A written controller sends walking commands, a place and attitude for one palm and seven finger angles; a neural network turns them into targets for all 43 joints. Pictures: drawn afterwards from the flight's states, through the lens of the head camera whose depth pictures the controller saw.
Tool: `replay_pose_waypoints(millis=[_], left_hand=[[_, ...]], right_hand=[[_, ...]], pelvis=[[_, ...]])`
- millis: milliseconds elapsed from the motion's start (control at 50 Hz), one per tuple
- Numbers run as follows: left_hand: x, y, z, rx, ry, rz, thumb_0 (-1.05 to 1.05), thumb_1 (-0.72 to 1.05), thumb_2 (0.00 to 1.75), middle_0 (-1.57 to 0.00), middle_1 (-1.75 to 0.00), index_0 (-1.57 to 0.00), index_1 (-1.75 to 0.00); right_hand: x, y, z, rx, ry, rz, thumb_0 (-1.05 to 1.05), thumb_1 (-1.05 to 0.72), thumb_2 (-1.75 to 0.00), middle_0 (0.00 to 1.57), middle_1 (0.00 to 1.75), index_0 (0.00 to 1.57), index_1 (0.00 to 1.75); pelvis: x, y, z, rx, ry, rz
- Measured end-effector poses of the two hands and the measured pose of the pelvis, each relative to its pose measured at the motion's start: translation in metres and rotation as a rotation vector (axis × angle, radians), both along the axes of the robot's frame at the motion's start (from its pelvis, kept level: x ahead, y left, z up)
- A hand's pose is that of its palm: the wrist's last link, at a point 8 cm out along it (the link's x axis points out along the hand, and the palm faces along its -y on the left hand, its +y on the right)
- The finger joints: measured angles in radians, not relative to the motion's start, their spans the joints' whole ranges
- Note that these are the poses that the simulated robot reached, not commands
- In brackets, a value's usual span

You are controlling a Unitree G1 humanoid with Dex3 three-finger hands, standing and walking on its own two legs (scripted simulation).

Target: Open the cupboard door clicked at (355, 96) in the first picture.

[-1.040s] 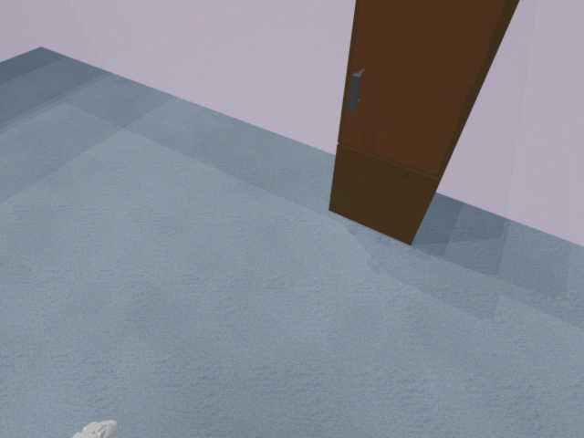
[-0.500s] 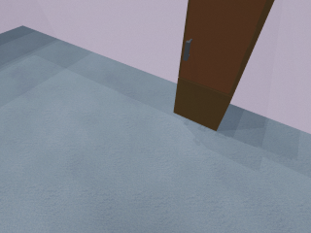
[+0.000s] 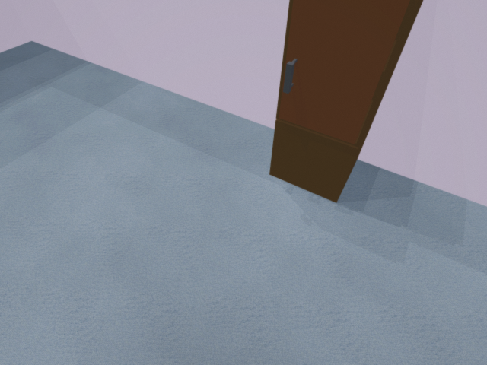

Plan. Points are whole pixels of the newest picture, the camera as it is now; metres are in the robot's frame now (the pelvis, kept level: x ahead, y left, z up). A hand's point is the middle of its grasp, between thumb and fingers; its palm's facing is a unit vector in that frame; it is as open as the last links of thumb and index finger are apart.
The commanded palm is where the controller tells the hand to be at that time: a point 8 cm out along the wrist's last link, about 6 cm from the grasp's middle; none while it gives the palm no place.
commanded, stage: look at it before walking up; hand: left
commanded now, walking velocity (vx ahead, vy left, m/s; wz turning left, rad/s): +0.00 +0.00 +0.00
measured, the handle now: (291, 75) +1.18 -0.12 -0.11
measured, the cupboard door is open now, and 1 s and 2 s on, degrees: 0 0 0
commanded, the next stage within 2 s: walk to a spot facing it in 0.40 s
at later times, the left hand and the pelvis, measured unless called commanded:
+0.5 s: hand out of the picture +0.08 +0.25 -0.15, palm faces -0.02 -0.94 -0.34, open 7.4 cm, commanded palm none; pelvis +0.01 +0.00 +0.00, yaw +0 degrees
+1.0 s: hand out of the picture +0.07 +0.24 -0.18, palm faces +0.17 -0.97 -0.16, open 7.4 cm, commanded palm none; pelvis +0.10 +0.06 +0.00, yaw +10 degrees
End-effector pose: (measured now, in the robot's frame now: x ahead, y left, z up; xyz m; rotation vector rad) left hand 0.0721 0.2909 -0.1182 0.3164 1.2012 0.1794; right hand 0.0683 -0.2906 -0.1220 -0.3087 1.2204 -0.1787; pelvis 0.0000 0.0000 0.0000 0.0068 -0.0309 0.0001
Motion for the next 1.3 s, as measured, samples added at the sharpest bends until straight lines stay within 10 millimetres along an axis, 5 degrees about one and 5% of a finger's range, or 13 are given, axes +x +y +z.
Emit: replay_pose_waypoints(millis=[580, 700, 840, 900, 980, 1100, 1200, 1300], left_hand=[[0.001, -0.001, -0.001, 0.004, 0.012, 0.021, 0.00, 0.90, 0.90, -0.20, -0.30, -0.21, -0.30], [-0.020, -0.013, -0.018, -0.066, 0.033, 0.095, 0.00, 0.90, 0.90, -0.20, -0.30, -0.20, -0.30], [-0.061, -0.008, -0.050, -0.155, 0.154, 0.223, 0.00, 0.90, 0.90, -0.20, -0.30, -0.21, -0.30], [-0.059, -0.005, -0.048, -0.169, 0.214, 0.235, 0.00, 0.91, 0.90, -0.20, -0.30, -0.20, -0.30], [-0.026, -0.002, -0.038, -0.185, 0.182, 0.246, 0.01, 0.91, 0.90, -0.20, -0.30, -0.20, -0.30], [0.052, -0.002, -0.030, -0.194, 0.078, 0.255, 0.01, 0.91, 0.90, -0.20, -0.30, -0.20, -0.30], [0.137, -0.005, -0.028, -0.182, -0.002, 0.221, 0.00, 0.91, 0.90, -0.20, -0.30, -0.20, -0.30], [0.222, -0.009, -0.035, -0.147, -0.137, 0.206, 0.00, 0.91, 0.90, -0.20, -0.30, -0.20, -0.30]], right_hand=[[0.016, -0.001, 0.002, -0.006, -0.005, 0.015, 0.01, -0.90, -0.90, 0.20, 0.30, 0.20, 0.30], [0.006, 0.025, -0.010, 0.029, 0.082, 0.034, 0.01, -0.90, -0.90, 0.20, 0.30, 0.20, 0.30], [0.015, 0.075, -0.020, 0.059, 0.127, 0.061, 0.01, -0.90, -0.90, 0.20, 0.30, 0.20, 0.30], [0.013, 0.096, -0.020, 0.077, 0.146, 0.032, 0.01, -0.90, -0.90, 0.20, 0.30, 0.20, 0.30], [0.007, 0.120, -0.013, 0.109, 0.219, 0.015, 0.00, -0.90, -0.90, 0.20, 0.30, 0.20, 0.30], [0.017, 0.141, -0.012, 0.152, 0.316, -0.008, 0.01, -0.90, -0.90, 0.20, 0.30, 0.20, 0.30], [0.046, 0.141, -0.021, 0.172, 0.356, -0.034, 0.01, -0.90, -0.90, 0.20, 0.30, 0.21, 0.30], [0.099, 0.122, -0.043, 0.172, 0.395, -0.018, 0.01, -0.90, -0.90, 0.20, 0.30, 0.21, 0.30]], pelvis=[[0.009, -0.002, 0.001, -0.002, 0.002, 0.008], [0.024, 0.006, -0.005, -0.019, 0.018, 0.062], [0.055, 0.038, -0.018, -0.018, 0.014, 0.138], [0.070, 0.047, -0.015, -0.009, 0.022, 0.140], [0.094, 0.055, -0.005, -0.011, 0.031, 0.167], [0.138, 0.059, 0.000, -0.008, 0.031, 0.198], [0.183, 0.054, -0.007, 0.001, 0.025, 0.203], [0.239, 0.041, -0.028, 0.010, 0.016, 0.241]])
